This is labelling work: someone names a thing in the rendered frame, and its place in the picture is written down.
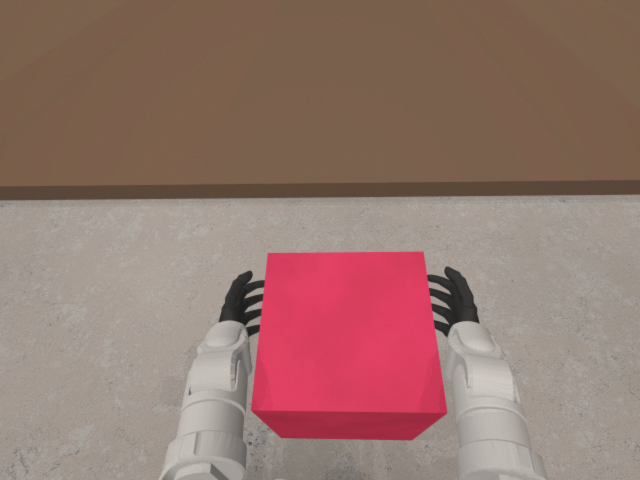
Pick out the carton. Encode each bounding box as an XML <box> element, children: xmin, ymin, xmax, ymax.
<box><xmin>251</xmin><ymin>252</ymin><xmax>447</xmax><ymax>440</ymax></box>

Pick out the robot left forearm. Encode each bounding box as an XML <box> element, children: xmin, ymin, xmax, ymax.
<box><xmin>159</xmin><ymin>321</ymin><xmax>252</xmax><ymax>480</ymax></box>

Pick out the right robot hand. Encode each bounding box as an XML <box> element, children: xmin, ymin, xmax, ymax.
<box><xmin>427</xmin><ymin>266</ymin><xmax>480</xmax><ymax>337</ymax></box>

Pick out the left robot hand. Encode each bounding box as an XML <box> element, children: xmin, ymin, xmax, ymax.
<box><xmin>219</xmin><ymin>271</ymin><xmax>265</xmax><ymax>337</ymax></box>

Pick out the robot right forearm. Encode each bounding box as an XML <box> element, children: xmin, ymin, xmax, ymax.
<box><xmin>443</xmin><ymin>321</ymin><xmax>548</xmax><ymax>480</ymax></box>

